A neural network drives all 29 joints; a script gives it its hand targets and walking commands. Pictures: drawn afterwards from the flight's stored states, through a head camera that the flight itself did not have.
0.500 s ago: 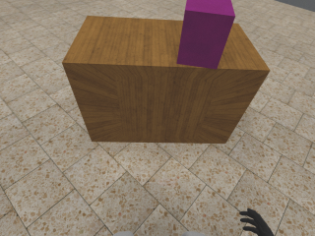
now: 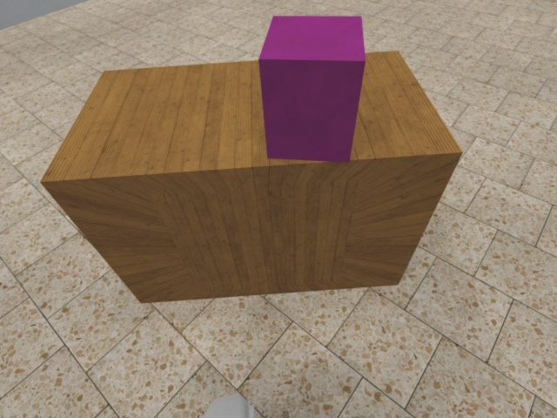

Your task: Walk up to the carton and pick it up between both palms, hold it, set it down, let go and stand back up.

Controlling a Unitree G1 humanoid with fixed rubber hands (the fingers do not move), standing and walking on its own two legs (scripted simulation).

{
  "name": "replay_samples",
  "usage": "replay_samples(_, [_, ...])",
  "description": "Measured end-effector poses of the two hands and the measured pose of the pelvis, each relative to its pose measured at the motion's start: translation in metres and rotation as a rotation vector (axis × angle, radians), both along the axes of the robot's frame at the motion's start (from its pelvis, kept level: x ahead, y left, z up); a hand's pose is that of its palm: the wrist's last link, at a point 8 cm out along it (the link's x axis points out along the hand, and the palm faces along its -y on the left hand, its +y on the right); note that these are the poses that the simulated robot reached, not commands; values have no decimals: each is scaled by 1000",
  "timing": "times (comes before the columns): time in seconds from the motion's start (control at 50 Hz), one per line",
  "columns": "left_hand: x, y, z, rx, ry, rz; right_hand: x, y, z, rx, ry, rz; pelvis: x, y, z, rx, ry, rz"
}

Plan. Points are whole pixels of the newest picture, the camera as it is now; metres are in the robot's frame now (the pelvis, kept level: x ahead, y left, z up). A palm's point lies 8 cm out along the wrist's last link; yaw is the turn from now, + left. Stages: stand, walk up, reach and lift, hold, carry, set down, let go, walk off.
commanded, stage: walk up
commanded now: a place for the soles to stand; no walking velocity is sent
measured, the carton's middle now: (312, 90) +0.78 -0.06 +0.05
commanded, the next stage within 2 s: none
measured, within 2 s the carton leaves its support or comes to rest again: neither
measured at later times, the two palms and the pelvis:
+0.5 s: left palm (165, 338) +0.26 +0.22 -0.11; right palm (501, 371) +0.20 -0.31 -0.09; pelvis +0.17 -0.04 +0.01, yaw -1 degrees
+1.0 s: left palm (202, 300) +0.34 +0.17 -0.11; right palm (466, 257) +0.40 -0.34 -0.10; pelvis +0.28 -0.09 -0.01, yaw +2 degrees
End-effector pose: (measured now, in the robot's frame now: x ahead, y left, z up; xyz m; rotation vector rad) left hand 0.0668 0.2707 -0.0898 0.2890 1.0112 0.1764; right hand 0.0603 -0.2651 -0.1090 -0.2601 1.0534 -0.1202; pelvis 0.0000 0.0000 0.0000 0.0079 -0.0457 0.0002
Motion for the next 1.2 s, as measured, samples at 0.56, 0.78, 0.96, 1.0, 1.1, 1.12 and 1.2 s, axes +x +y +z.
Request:
replay_samples(0.56, [242,-69,-9,-84,-25,-138,134,-65,12,-80,89,-117,193,-52,1,0,10,-13])
replay_samples(0.78, [269,-102,-5,-5,-21,-15,245,-95,-6,-15,43,-17,253,-95,-4,-7,5,12])
replay_samples(0.96, [263,-99,-25,-54,44,45,331,-77,5,-10,-82,64,275,-94,-9,-11,7,37])
replay_samples(1.0, [268,-101,-25,-66,37,49,343,-75,9,0,-98,57,278,-94,-7,-13,8,36])
replay_samples(1.1, [282,-105,-17,-75,2,33,368,-72,21,11,-138,75,285,-93,0,-19,20,44])
replay_samples(1.12, [284,-104,-15,-73,-4,29,371,-72,22,12,-144,79,286,-93,0,-20,21,46])
replay_samples(1.2, [293,-101,-9,-64,-21,21,376,-71,23,18,-146,80,290,-92,3,-22,25,50])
